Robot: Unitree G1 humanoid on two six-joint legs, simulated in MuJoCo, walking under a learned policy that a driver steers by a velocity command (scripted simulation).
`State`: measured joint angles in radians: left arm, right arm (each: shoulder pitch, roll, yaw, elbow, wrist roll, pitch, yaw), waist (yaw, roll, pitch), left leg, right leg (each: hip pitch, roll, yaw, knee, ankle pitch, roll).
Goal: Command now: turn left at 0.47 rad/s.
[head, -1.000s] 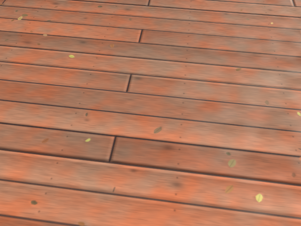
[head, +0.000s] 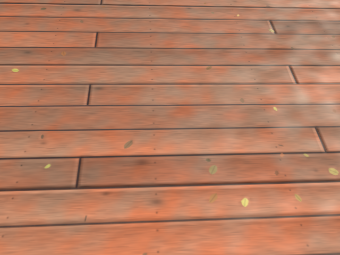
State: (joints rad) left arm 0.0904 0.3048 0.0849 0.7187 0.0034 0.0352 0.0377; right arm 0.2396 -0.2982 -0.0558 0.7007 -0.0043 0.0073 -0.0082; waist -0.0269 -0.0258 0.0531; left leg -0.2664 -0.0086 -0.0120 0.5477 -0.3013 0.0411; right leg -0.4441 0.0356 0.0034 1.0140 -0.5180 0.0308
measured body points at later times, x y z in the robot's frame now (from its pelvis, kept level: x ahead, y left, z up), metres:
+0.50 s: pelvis -0.01 -0.04 +0.01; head +0.04 -0.04 +0.45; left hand +0.05 +0.27 -0.09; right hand +0.23 -0.28 -0.09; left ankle -0.06 +0.09 -0.65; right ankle +0.03 -0.15 -0.74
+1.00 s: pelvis -0.02 +0.01 +0.01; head +0.00 +0.03 +0.46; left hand -0.03 +0.32 -0.12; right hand +0.23 -0.16 -0.08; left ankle -0.06 +0.10 -0.74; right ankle +0.01 -0.13 -0.69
